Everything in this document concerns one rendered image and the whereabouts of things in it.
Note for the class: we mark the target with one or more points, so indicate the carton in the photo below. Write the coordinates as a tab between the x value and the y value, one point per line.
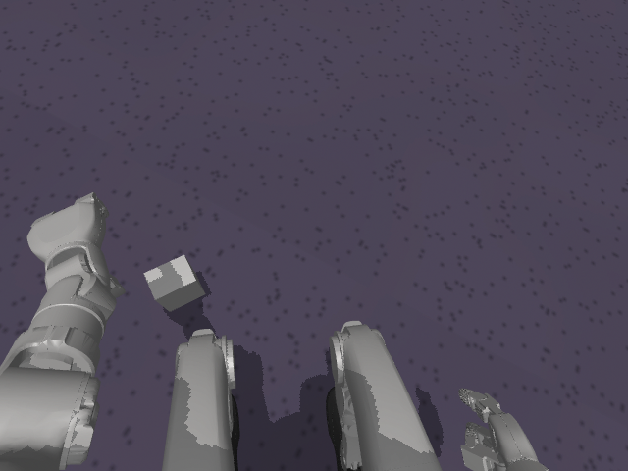
174	283

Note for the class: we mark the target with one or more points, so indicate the right robot hand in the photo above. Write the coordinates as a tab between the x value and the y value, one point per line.
492	449

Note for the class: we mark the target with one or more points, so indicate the left robot arm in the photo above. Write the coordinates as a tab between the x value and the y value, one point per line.
48	392

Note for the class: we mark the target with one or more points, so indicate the left robot hand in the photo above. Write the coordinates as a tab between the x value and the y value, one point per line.
82	222

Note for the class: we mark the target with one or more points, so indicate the right robot foot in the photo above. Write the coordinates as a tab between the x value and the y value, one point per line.
335	429

